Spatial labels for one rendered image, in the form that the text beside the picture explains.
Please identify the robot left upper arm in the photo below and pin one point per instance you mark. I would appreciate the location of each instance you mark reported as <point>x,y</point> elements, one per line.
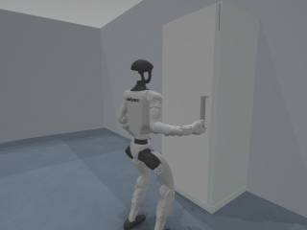
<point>122,116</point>

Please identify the robot right upper arm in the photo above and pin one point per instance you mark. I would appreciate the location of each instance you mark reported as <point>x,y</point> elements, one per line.
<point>154,99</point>

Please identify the fridge door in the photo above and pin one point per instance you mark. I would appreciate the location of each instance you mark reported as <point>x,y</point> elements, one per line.
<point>189,71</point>

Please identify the right robot hand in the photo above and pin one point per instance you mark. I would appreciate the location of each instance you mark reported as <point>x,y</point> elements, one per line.
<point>197,126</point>

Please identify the handle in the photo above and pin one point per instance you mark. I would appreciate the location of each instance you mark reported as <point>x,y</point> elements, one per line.
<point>202,116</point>

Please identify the left robot foot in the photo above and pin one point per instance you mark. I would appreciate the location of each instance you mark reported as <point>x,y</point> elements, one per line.
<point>138,219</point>

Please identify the left robot forearm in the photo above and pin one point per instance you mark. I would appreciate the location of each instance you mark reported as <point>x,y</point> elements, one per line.
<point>127,128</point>

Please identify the robot right thigh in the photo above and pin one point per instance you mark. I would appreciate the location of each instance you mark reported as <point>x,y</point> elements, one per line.
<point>156,162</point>

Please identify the right robot forearm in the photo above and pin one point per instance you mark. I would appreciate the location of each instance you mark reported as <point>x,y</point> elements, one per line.
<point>173,130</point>

